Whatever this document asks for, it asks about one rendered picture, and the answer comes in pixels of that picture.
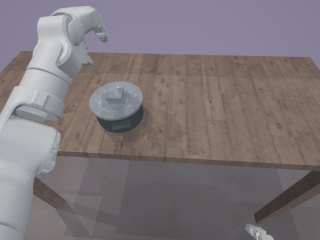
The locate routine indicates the robot left hand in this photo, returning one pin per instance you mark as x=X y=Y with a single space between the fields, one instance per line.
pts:
x=91 y=20

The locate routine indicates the robot right hand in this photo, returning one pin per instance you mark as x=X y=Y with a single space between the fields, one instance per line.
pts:
x=257 y=232

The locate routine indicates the table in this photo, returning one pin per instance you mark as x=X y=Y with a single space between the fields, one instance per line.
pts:
x=226 y=110

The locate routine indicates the left robot upper arm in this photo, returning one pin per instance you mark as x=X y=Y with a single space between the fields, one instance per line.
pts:
x=27 y=148

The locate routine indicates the lid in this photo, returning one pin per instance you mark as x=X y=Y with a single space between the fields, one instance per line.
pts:
x=116 y=110

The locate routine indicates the knob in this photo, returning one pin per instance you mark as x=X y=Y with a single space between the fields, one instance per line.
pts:
x=114 y=94

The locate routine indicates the pot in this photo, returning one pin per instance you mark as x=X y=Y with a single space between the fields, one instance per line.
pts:
x=122 y=125

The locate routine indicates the robot left forearm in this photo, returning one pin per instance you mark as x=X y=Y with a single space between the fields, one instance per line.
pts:
x=55 y=61

